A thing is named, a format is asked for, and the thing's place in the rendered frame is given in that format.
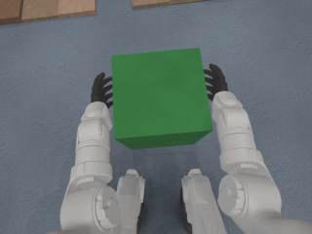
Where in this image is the left robot thigh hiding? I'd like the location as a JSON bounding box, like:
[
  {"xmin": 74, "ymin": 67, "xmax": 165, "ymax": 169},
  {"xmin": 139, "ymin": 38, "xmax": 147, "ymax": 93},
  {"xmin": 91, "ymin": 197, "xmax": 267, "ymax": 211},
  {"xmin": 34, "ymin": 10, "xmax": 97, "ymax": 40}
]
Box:
[{"xmin": 109, "ymin": 174, "xmax": 145, "ymax": 234}]

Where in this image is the robot left hand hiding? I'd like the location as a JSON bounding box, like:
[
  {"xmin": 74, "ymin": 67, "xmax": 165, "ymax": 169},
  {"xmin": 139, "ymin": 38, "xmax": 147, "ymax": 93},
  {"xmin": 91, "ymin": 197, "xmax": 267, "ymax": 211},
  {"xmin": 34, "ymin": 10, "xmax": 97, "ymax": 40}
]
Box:
[{"xmin": 91, "ymin": 72, "xmax": 113, "ymax": 109}]

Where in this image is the right robot thigh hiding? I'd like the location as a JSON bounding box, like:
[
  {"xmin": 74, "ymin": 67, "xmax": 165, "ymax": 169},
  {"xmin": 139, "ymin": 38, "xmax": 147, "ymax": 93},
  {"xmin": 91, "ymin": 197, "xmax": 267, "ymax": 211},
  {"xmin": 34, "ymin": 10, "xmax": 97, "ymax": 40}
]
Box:
[{"xmin": 181, "ymin": 173, "xmax": 227, "ymax": 234}]

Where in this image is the robot thigh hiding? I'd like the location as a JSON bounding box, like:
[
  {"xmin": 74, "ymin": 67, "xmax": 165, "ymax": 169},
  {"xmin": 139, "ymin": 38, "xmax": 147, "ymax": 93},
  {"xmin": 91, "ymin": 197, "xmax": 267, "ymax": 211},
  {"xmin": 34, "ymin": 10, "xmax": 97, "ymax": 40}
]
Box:
[
  {"xmin": 109, "ymin": 174, "xmax": 145, "ymax": 234},
  {"xmin": 181, "ymin": 173, "xmax": 227, "ymax": 234}
]

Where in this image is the right robot forearm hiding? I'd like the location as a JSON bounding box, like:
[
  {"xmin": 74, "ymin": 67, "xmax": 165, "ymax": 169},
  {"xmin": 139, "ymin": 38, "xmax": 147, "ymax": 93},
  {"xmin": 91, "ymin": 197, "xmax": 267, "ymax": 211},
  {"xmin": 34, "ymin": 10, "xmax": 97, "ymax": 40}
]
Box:
[{"xmin": 212, "ymin": 91, "xmax": 282, "ymax": 201}]

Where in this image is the robot right hand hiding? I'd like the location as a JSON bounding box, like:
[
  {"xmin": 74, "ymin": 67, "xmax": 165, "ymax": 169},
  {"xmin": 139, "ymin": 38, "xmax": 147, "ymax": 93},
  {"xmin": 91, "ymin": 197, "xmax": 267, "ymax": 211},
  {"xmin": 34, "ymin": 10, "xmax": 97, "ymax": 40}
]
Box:
[{"xmin": 203, "ymin": 63, "xmax": 228, "ymax": 101}]

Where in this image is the left robot forearm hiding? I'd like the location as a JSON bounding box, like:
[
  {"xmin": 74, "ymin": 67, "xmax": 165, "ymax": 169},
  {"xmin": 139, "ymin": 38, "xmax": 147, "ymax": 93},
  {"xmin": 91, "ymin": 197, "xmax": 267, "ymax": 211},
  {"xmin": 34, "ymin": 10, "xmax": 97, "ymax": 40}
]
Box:
[{"xmin": 59, "ymin": 101, "xmax": 113, "ymax": 224}]

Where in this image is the robot right upper arm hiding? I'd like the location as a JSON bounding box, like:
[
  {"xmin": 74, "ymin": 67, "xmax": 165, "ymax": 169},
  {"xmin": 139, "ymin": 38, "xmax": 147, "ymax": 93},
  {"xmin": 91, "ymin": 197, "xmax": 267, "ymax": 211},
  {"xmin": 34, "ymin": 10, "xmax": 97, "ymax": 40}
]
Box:
[{"xmin": 217, "ymin": 172, "xmax": 312, "ymax": 234}]

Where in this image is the robot left upper arm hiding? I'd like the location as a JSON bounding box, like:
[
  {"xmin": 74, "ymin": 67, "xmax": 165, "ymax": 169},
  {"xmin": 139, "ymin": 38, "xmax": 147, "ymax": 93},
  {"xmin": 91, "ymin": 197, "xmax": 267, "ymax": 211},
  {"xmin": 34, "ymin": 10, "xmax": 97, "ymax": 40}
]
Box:
[{"xmin": 45, "ymin": 184, "xmax": 122, "ymax": 234}]

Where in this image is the carton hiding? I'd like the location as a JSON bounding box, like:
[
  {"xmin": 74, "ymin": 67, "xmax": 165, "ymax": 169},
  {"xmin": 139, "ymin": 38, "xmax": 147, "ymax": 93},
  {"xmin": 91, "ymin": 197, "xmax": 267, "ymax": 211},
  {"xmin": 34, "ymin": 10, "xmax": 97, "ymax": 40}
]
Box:
[{"xmin": 111, "ymin": 48, "xmax": 214, "ymax": 150}]

